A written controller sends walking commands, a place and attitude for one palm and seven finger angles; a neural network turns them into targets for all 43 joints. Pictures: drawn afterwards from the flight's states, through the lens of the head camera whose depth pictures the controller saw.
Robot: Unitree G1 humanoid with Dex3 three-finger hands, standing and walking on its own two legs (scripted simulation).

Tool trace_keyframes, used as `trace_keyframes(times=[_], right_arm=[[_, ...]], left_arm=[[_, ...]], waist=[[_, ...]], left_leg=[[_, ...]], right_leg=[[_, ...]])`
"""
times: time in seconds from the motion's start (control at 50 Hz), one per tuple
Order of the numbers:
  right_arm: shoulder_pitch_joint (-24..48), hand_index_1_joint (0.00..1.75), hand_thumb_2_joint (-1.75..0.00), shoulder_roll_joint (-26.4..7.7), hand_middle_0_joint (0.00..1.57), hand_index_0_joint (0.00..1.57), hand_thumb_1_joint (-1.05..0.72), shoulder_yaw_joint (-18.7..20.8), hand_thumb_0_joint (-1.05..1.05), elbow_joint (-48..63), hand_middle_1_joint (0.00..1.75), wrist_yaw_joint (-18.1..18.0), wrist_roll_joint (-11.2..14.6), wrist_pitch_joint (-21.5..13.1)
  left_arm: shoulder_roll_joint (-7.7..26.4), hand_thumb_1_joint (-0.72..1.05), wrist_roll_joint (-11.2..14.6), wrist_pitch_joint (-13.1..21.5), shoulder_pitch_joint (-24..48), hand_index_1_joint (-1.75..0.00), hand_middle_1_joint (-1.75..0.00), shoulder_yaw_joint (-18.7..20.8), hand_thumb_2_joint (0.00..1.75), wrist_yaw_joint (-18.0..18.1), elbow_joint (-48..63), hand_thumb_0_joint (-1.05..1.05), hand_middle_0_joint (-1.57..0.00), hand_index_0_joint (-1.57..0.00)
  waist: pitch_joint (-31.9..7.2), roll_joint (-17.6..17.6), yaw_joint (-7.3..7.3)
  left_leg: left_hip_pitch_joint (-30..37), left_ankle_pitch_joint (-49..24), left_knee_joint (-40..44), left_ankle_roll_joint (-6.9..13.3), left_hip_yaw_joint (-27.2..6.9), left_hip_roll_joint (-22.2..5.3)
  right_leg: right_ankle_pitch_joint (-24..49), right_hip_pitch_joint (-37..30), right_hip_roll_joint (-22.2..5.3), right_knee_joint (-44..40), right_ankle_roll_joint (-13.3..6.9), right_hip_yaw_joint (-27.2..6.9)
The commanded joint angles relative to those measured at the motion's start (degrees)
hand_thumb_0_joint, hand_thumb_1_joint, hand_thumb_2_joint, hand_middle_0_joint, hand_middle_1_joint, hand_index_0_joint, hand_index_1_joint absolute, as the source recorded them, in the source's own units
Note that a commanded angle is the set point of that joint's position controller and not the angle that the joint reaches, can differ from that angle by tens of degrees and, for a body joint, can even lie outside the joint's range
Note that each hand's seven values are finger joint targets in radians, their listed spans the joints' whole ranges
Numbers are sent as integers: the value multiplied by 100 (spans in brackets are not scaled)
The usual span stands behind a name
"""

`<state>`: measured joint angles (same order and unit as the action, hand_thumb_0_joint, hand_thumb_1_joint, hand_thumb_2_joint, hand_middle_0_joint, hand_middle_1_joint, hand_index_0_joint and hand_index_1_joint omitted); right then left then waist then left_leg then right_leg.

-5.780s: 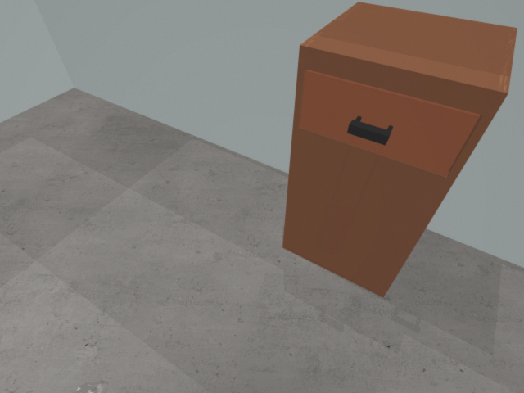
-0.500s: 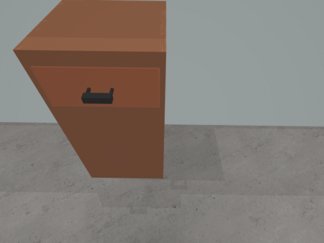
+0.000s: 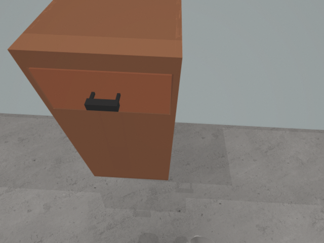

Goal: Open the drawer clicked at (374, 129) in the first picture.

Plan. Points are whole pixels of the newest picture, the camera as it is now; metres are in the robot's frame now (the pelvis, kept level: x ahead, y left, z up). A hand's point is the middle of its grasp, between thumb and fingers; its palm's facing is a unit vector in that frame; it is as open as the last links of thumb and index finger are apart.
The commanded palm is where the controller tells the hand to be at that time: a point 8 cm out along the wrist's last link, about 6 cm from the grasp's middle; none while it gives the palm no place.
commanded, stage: come to a stop and stand still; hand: left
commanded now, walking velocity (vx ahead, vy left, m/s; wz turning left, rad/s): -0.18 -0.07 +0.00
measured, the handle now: (104, 100) +0.52 +0.22 +0.00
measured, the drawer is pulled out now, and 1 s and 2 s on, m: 0.00 0.00 0.00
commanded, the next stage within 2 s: look again from close up in 1.28 s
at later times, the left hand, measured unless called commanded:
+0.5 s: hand out of the picture +0.06 +0.15 -0.16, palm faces +0.06 -0.96 -0.27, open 7.3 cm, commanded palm none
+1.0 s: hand out of the picture -0.05 +0.13 -0.17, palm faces +0.04 -0.98 -0.18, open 7.4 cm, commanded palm none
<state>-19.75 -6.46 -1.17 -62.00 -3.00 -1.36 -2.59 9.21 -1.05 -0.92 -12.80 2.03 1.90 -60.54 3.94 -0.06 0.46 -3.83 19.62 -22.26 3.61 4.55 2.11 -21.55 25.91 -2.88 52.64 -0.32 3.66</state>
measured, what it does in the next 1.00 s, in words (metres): steps on the spot: right foot, then left foot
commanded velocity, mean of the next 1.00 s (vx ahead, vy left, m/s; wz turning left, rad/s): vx -0.03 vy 0.06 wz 0.00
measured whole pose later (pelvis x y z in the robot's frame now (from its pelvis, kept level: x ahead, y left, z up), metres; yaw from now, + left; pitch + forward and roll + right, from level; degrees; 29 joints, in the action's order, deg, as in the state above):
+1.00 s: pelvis -0.03 -0.03 +0.00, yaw +0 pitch +0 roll +1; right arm -17.4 -8.3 -0.1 -61.8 -1.5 -0.8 0.2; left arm 6.7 -0.9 0.3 -18.7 0.0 1.0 -62.5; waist 0.7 -0.9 -0.1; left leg -12.6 14.7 -27.0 -0.8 2.6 -0.5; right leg -16.7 14.4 -0.2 30.6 -1.8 1.3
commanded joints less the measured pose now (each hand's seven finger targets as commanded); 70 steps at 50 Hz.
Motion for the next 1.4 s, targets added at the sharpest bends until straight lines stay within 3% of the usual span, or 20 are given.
trace_keyframes(times=[0.0, 0.08, 0.12, 0.14, 0.16, 0.18, 0.24, 0.48, 0.62, 0.66, 0.68, 0.74, 0.86, 0.9, 0.96, 1.08, 1.22, 1.34, 1.36, 1.38], right_arm=[[-295, 30, -90, -986, 20, 20, -90, 297, 0, 148, 30, -85, 17, 82], [-166, 30, -90, -1158, 20, 20, -90, 458, 0, 237, 30, -33, 8, 171], [-79, 30, -90, -1132, 20, 20, -90, 499, 0, 315, 30, 16, 74, 189], [-342, 30, -90, -921, 20, 20, -90, 507, 0, 345, 30, 60, 121, 198], [-353, 30, -90, -672, 20, 20, -90, 483, 0, 433, 30, 65, 157, 174], [-272, 30, -90, -608, 20, 20, -90, 478, 0, 463, 30, 19, 149, 235], [213, 30, -90, -542, 20, 20, -90, 468, 0, 428, 30, 130, 94, 482], [726, 30, -90, -728, 20, 20, -90, 418, 0, 794, 30, 309, 28, 487], [-415, 30, -90, -655, 20, 20, -90, 326, 0, 452, 30, 251, 87, 320], [-285, 30, -90, -1140, 20, 20, -90, 384, 0, 572, 30, 190, -18, 277], [119, 30, -90, -1208, 20, 20, -90, 359, 0, 771, 30, 166, -35, 294], [876, 30, -90, -896, 20, 20, -90, 222, 0, 783, 30, 96, -8, 206], [175, 30, -90, -868, 20, 20, -90, 207, 0, 439, 30, 79, 43, 163], [23, 30, -90, -635, 20, 20, -90, 176, 0, 378, 30, 114, 112, 148], [-53, 30, -90, -616, 20, 20, -90, 187, 0, 162, 30, 116, 93, 169], [-74, 30, -90, -490, 20, 20, -90, 124, 0, -120, 30, 108, 71, 180], [-219, 30, -90, -481, 20, 20, -90, 116, 0, -186, 30, 96, 52, 200], [-272, 30, -90, -481, 20, 20, -90, 124, 0, -187, 30, 93, 55, 158], [684, 30, -90, -776, 20, 20, -90, 200, 0, 208, 30, 169, 96, 101], [205, 30, -90, -421, 20, 20, -90, 193, 0, 399, 30, 198, 99, 202]], left_arm=[[256, 90, -8, -4, -212, -30, -30, 52, 90, 15, 389, 0, -20, -20], [444, 90, -28, 72, -287, -30, -30, 120, 90, 11, 581, 0, -20, -20], [669, 90, -44, 176, -864, -30, -30, 181, 90, 18, 469, 0, -20, -20], [1049, 90, -84, 253, -1097, -30, -30, 249, 90, 67, 406, 0, -20, -20], [1309, 90, -37, 255, -1354, -30, -30, 310, 90, 84, 366, 0, -20, -20], [1241, 90, -6, 258, -1234, -30, -30, 249, 90, 92, 415, 0, -20, -20], [836, 90, 0, 155, -223, -30, -30, 143, 90, 107, 719, 0, -20, -20], [1236, 90, -93, 131, -471, -30, -30, 290, 90, -6, 781, 0, -20, -20], [1099, 90, -39, -27, -225, -30, -30, 229, 90, -10, 761, 0, -20, -20], [498, 90, 48, -63, -345, -30, -30, 79, 90, -47, 832, 0, -20, -20], [515, 90, 21, -61, -254, -30, -30, 68, 90, -38, 832, 0, -20, -20], [420, 90, -48, -60, -667, -30, -30, 74, 90, -103, 465, 0, -20, -20], [292, 90, 6, 174, -991, -30, -30, -48, 90, -64, 197, 0, -20, -20], [650, 90, 20, 260, -1037, -30, -30, -44, 90, -29, 69, 0, -20, -20], [580, 90, 63, 308, -923, -30, -30, -74, 90, -19, -51, 0, -20, -20], [387, 90, 71, 220, -793, -30, -30, -124, 90, -12, -135, 0, -20, -20], [321, 90, 63, 188, -864, -30, -30, -128, 90, -13, -199, 0, -20, -20], [283, 90, 64, 219, -893, -30, -30, -119, 90, -24, -214, 0, -20, -20], [527, 90, -19, 368, -1381, -30, -30, -120, 90, 224, -422, 0, -20, -20], [829, 90, 2, 409, -1042, -30, -30, -94, 90, 177, -109, 0, -20, -20]], waist=[[-71, -691, -66], [-397, -740, -200], [-726, -387, -453], [-1216, 684, -432], [-1539, 1410, -501], [-1457, 1271, -422], [-397, 784, -98], [-632, 854, -289], [-516, 530, 175], [-53, -1548, 53], [313, -1345, -15], [164, -1128, -418], [-276, -98, -290], [-370, 632, -106], [-663, 1089, -16], [230, 7, -68], [318, -75, -67], [56, 21, -76], [233, 33, -419], [-358, 198, 54]], left_leg=[[472, -6782, -13, 456, -621, -1662], [584, -6578, -688, 339, -567, -1623], [163, -5296, -1508, 68, -434, -1291], [-699, -2967, -2672, -167, -202, -668], [-1611, 1548, -4050, -329, -159, 152], [-1669, 1875, -4459, -278, -921, -1], [-2002, 1010, -4924, -456, -803, -237], [-2000, 313, -2881, -587, -355, -258], [198, -316, -61, -301, -97, -216], [-693, 812, 1282, 224, -2014, -1722], [-1694, 833, 1599, 619, -2338, -2148], [-2168, 8, 1315, 482, -1348, -1489], [-1269, -1243, 54, 172, -935, -1059], [-1344, -682, -275, -201, -514, -570], [-798, -837, -402, -315, -377, -514], [-927, -814, 104, -267, -551, -684], [-1044, -429, 258, -253, -611, -698], [-972, -583, 275, -249, -622, -732], [-1318, -541, -1054, -476, -317, -708], [-1152, 241, -1266, -433, -429, -476]], right_leg=[[338, 176, 135, -476, -18, 146], [675, -436, 201, -1523, -147, 113], [2517, -1456, 8, -2444, -223, 7], [5148, -2413, -940, -2262, -622, -1002], [7901, -3024, -2176, -2270, -1482, -2227], [7464, -2620, -2332, -2445, -1706, -2123], [4817, -1103, -1589, -3035, -1289, -1304], [1054, -1217, -1370, -3742, -1034, -1532], [-668, 150, -786, -3533, -494, -1069], [-519, 448, 105, -1914, -58, -182], [-404, 195, 132, -1151, -60, -167], [178, -598, 87, -320, -60, -402], [961, -1510, -38, -2923, 56, -544], [2202, -1746, -762, -3145, -249, -1324], [2688, -1627, -674, -3069, -390, -1208], [773, -1036, -273, -3371, -260, -953], [370, -1027, -179, -3471, -246, -935], [669, -1230, -179, -3381, -239, -861], [2959, -1215, -631, -3351, -30, -1336], [1530, -1181, -1044, -3648, -315, -1780]])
